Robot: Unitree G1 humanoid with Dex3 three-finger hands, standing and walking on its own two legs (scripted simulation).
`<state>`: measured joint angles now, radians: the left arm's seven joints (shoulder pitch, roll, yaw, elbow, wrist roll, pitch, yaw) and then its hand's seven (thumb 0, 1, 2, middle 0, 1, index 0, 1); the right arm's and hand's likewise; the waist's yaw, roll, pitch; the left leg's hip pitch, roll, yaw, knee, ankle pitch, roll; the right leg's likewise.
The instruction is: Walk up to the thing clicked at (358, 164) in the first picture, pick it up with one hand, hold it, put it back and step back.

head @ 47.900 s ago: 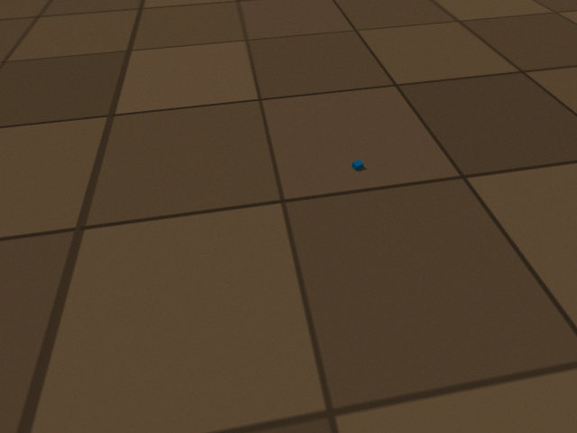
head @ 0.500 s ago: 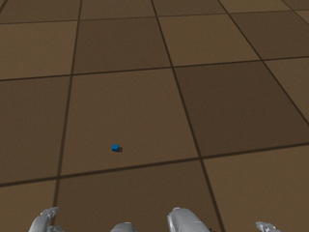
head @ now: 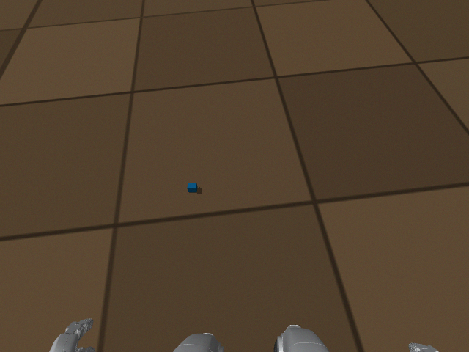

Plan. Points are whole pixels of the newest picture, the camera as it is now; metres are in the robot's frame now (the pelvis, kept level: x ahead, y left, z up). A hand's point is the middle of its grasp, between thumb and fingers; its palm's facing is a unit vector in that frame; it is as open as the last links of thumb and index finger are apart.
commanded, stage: step back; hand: left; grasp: from above
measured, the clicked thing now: (192, 187) +0.85 +0.26 -0.73
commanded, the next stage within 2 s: stand in 1.50 s
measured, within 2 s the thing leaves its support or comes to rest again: neither
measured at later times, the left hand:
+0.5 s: hand out of the picture -0.11 +0.25 -0.13, palm faces -0.05 -0.91 -0.42, open 7.4 cm
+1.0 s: hand out of the picture -0.09 +0.25 -0.13, palm faces +0.00 -0.92 -0.39, open 7.4 cm
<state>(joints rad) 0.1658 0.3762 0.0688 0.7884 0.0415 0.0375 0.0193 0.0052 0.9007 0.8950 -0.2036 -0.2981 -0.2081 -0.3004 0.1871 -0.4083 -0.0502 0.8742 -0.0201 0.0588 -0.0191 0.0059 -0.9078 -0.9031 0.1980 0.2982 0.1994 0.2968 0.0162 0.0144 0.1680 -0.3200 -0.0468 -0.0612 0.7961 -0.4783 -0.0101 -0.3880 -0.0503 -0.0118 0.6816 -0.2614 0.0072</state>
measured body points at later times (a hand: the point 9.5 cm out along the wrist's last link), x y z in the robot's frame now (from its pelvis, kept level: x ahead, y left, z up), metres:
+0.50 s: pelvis -0.17 -0.02 +0.01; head -0.14 -0.04 +0.46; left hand -0.10 +0.30 -0.10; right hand -0.09 -0.34 -0.12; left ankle -0.10 +0.13 -0.67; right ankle -0.18 -0.13 -0.72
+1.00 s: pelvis -0.17 -0.02 +0.01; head -0.16 -0.02 +0.46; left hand -0.09 +0.30 -0.11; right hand -0.10 -0.33 -0.12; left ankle -0.17 +0.12 -0.71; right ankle -0.14 -0.13 -0.72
